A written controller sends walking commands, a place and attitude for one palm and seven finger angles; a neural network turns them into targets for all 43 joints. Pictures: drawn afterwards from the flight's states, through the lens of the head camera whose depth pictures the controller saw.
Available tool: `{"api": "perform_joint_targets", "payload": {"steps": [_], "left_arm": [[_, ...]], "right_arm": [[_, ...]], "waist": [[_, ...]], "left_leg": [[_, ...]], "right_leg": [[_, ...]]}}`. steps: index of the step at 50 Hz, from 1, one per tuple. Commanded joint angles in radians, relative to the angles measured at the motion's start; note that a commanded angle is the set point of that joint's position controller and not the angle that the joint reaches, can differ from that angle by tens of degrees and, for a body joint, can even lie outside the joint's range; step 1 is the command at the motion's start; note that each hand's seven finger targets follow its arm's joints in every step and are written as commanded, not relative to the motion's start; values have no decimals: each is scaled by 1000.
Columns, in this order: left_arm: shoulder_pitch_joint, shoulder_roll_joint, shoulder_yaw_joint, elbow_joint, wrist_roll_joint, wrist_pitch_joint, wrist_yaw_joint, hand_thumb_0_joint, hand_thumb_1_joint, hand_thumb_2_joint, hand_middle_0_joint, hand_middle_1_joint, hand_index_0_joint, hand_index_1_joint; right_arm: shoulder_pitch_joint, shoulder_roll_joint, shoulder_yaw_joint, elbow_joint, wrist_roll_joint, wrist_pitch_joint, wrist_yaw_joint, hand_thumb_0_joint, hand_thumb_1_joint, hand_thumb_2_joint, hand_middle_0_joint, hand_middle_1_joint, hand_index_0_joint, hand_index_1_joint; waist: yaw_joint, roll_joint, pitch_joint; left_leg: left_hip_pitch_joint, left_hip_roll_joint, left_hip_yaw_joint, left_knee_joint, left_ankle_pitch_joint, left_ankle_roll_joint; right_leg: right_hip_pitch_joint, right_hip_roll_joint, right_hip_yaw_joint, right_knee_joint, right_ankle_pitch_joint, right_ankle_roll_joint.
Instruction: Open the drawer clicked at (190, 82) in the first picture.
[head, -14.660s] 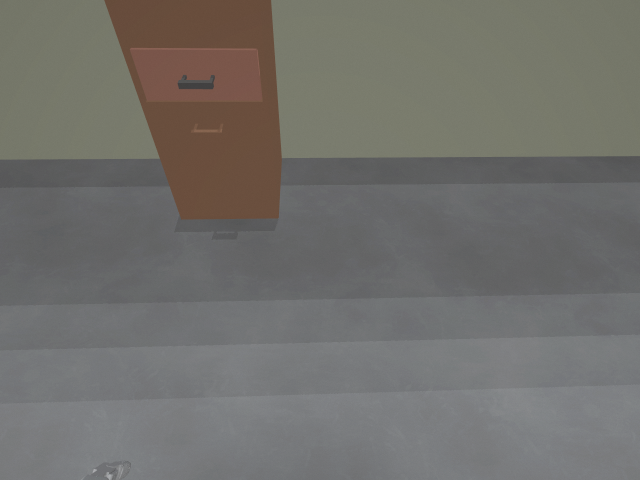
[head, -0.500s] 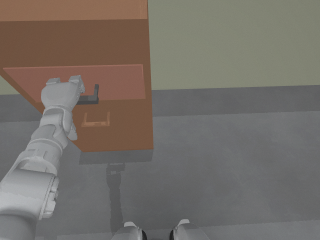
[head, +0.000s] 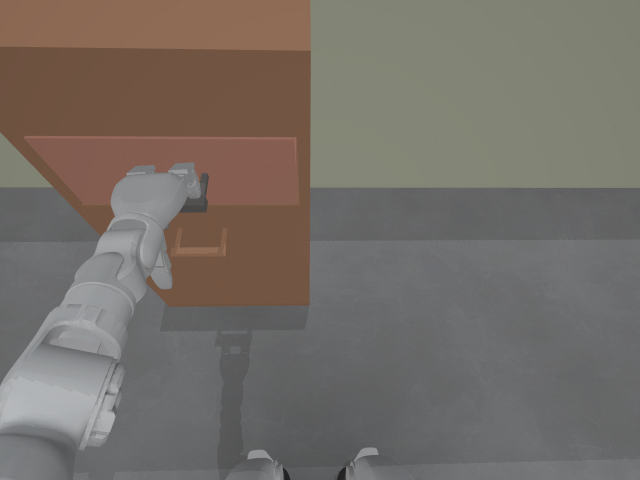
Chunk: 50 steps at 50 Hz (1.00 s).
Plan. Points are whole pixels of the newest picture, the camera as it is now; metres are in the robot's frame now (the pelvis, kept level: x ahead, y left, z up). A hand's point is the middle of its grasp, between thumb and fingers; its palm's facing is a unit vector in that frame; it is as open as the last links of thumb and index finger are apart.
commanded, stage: move the hooked fingers above the handle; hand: left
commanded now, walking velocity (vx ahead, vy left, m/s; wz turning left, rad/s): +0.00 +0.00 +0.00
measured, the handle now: (174, 192) +0.55 +0.21 -0.07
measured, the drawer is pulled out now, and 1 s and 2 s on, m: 0.00 0.00 0.00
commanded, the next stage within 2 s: none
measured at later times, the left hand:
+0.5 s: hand (155, 220) +0.47 +0.21 -0.02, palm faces -0.24 -0.03 -0.97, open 13.8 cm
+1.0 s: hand (153, 211) +0.48 +0.21 -0.01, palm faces -0.22 -0.04 -0.98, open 13.7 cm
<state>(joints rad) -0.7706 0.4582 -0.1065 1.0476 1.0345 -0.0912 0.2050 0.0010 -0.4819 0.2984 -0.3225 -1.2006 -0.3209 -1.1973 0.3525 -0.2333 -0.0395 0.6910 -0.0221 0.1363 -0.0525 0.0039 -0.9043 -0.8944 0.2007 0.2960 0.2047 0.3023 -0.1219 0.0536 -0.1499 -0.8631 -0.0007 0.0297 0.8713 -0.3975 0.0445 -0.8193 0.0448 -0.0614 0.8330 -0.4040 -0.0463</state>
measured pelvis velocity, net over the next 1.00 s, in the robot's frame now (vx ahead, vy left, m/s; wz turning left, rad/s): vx -0.01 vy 0.01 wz -0.02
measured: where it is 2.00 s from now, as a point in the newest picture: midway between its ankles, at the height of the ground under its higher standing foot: outside the picture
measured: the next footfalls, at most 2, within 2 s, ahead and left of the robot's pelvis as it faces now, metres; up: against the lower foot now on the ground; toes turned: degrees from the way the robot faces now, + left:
none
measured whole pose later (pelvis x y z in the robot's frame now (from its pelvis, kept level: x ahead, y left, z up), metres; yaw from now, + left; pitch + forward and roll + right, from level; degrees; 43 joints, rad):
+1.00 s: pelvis -0.01 +0.01 -0.01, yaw -1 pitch +23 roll -2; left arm -0.84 0.52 -0.06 1.10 1.05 -0.08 0.21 0.00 -0.48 0.30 -0.32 -1.20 -0.33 -1.22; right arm 0.37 -0.23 -0.01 0.68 -0.02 0.13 -0.06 0.00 -0.90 -0.89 0.20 0.30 0.21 0.30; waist -0.15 0.06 -0.15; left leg -0.92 0.01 0.04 0.91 -0.40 0.05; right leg -0.87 0.05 -0.05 0.85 -0.39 -0.04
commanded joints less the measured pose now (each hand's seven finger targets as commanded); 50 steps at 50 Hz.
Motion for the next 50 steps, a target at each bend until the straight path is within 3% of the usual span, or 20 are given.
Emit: {"api": "perform_joint_targets", "payload": {"steps": [1, 4, 7, 8, 10, 14, 16, 20, 23, 26, 27, 29, 30, 32, 34, 38, 41, 43, 46, 50], "left_arm": [[-555, 232, 103, -321, 51, -144, 127, 0, -500, 300, -300, -1200, -300, -1200], [-512, 328, 212, -235, 86, -114, 251, 0, -500, 300, -300, -1200, -300, -1200], [-418, 341, 229, -58, 82, 43, 331, 0, -500, 300, -300, -1200, -300, -1200], [-413, 318, 193, -5, 89, 101, 339, 0, -500, 300, -300, -1200, -300, -1200], [-386, 339, 170, 38, 104, 200, 312, 0, -500, 300, -300, -1200, -300, -1200], [-468, 379, 139, 63, 73, 291, 217, 0, -500, 300, -300, -1200, -300, -1200], [-504, 335, 106, 9, 38, 263, 145, 0, -500, 300, -300, -1200, -300, -1200], [-543, 232, 42, -165, 0, 27, 19, 0, -500, 300, -300, -1200, -300, -1200], [-562, 149, -1, -225, 16, -79, 33, 0, -500, 300, -300, -1200, -300, -1200], [-570, 189, 58, -240, 44, -145, 100, 0, -500, 300, -300, -1200, -300, -1200], [-590, 239, 104, -245, 55, -157, 133, 0, -500, 300, -300, -1200, -300, -1200], [-544, 280, 157, -158, 73, -119, 206, 0, -500, 300, -300, -1200, -300, -1200], [-551, 264, 148, -134, 80, -87, 240, 0, -500, 300, -300, -1200, -300, -1200], [-536, 333, 211, -73, 87, -5, 301, 0, -500, 300, -300, -1200, -300, -1200], [-515, 351, 202, -37, 98, 86, 323, 0, -500, 300, -300, -1200, -300, -1200], [-547, 332, 139, -40, 88, 188, 246, 0, -500, 300, -300, -1200, -300, -1200], [-523, 384, 149, 7, 57, 221, 171, 0, -500, 300, -300, -1200, -300, -1200], [-524, 342, 121, -46, 20, 167, 108, 0, -500, 300, -300, -1200, -300, -1200], [-527, 251, 62, -161, 16, 20, 41, 0, -500, 300, -300, -1200, -300, -1200], [-458, 219, 81, -212, 36, -119, 59, 0, -500, 300, -300, -1200, -300, -1200]], "right_arm": [[149, -163, -63, -14, -14, -37, -17, 0, -900, -900, 200, 300, 200, 300], [125, -162, -48, -8, -31, -32, 0, 0, -900, -900, 200, 300, 200, 300], [92, -169, -36, -30, -33, -14, 21, 0, -900, -900, 200, 300, 200, 300], [92, -174, -37, -36, -30, -8, 28, 0, -900, -900, 200, 300, 200, 300], [98, -189, -37, -54, -17, 17, 37, 0, -900, -900, 200, 300, 200, 300], [98, -198, -24, -61, 12, 65, 20, 0, -900, -900, 200, 300, 200, 300], [102, -193, -23, -77, 20, 53, -1, 0, -900, -900, 200, 300, 200, 300], [125, -174, -37, -79, 14, -4, -37, 0, -900, -900, 200, 300, 200, 300], [153, -163, -52, -46, 7, -41, -34, 0, -900, -900, 200, 300, 200, 300], [167, -167, -56, -24, -11, -56, -23, 0, -900, -900, 200, 300, 200, 300], [164, -171, -56, -16, -17, -58, -21, 0, -900, -900, 200, 300, 200, 300], [163, -176, -50, -12, -26, -51, -6, 0, -900, -900, 200, 300, 200, 300], [157, -175, -49, -15, -29, -49, 3, 0, -900, -900, 200, 300, 200, 300], [143, -189, -44, -17, -35, -40, 18, 0, -900, -900, 200, 300, 200, 300], [141, -196, -40, -34, -30, -21, 31, 0, -900, -900, 200, 300, 200, 300], [161, -205, -42, -46, -8, 8, 32, 0, -900, -900, 200, 300, 200, 300], [152, -210, -28, -43, 7, 30, 13, 0, -900, -900, 200, 300, 200, 300], [152, -198, -26, -54, 11, 19, -5, 0, -900, -900, 200, 300, 200, 300], [158, -179, -36, -57, 8, -12, -24, 0, -900, -900, 200, 300, 200, 300], [166, -167, -50, -34, -6, -32, -23, 0, -900, -900, 200, 300, 200, 300]], "waist": [[-48, 127, -424], [-14, 113, -411], [10, 31, -426], [-4, 23, -434], [15, 15, -497], [-13, -62, -490], [-35, -86, -456], [-75, -4, -446], [-84, 87, -415], [-72, 100, -393], [-66, 96, -398], [-40, 114, -394], [-47, 124, -399], [-26, 94, -442], [-13, 89, -498], [-32, 75, -597], [-43, -29, -513], [-48, -26, -481], [-65, 21, -442], [-44, 82, -400]], "left_leg": [[407, -4, -89, 19, 417, 1], [285, -10, -87, 52, 416, -5], [156, -31, -47, 54, 392, 1], [143, -31, -32, 51, 382, 1], [167, -35, -14, 31, 392, 0], [161, -37, -7, -19, 333, 11], [169, -31, -11, -41, 276, 21], [279, -18, -42, -28, 264, 30], [385, 0, -81, -7, 295, 14], [361, 5, -112, 26, 299, 1], [339, 7, -114, 40, 317, -1], [291, 5, -123, 48, 314, -14], [277, 4, -116, 55, 327, -14], [238, -2, -98, 61, 357, -12], [227, -11, -70, 63, 388, -9], [302, -9, -59, 36, 429, -4], [230, -13, -43, -1, 338, 14], [226, -16, -37, -18, 307, 22], [291, -8, -52, -19, 302, 24], [343, 6, -81, 14, 350, 8]], "right_leg": [[-9, 15, 49, -41, 294, 1], [-27, 18, 37, 18, 290, -5], [75, 16, 38, 28, 343, 0], [97, 17, 40, 21, 363, 6], [182, 22, 48, -2, 414, 10], [276, 17, 63, -62, 408, 29], [289, 10, 72, -93, 370, 35], [194, 4, 82, -102, 308, 28], [13, 15, 55, -82, 220, 14], [-95, 20, 37, -30, 177, 1], [-107, 20, 35, -13, 183, -1], [-134, 21, 20, 21, 163, -7], [-144, 22, 18, 29, 169, -7], [-92, 24, 14, 41, 200, -4], [-10, 27, 21, 35, 266, 1], [112, 32, 31, -9, 359, 13], [191, 26, 49, -56, 341, 28], [218, 19, 64, -82, 345, 29], [149, 18, 65, -92, 303, 21], [7, 23, 47, -53, 253, 5]]}}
